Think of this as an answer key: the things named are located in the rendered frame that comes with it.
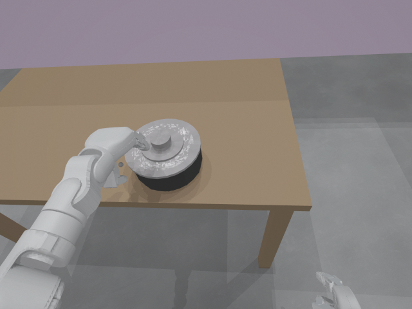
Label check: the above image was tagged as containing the left robot upper arm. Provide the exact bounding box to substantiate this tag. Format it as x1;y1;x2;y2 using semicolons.
0;263;65;309

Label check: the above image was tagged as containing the table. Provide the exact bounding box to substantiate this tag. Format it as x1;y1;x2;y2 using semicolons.
0;58;312;268

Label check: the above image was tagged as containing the robot left forearm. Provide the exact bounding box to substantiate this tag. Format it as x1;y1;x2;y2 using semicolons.
0;145;115;282

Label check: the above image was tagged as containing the lid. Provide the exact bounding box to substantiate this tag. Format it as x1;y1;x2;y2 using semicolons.
125;118;201;179

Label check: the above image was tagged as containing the knob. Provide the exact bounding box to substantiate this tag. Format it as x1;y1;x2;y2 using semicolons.
150;129;171;149

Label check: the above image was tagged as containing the right robot hand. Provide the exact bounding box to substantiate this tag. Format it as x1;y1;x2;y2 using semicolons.
312;272;361;309

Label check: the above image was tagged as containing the left robot hand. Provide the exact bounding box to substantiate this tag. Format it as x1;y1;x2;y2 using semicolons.
85;127;150;188

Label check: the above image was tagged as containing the pot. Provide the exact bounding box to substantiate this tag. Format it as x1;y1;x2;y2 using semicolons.
136;148;202;191

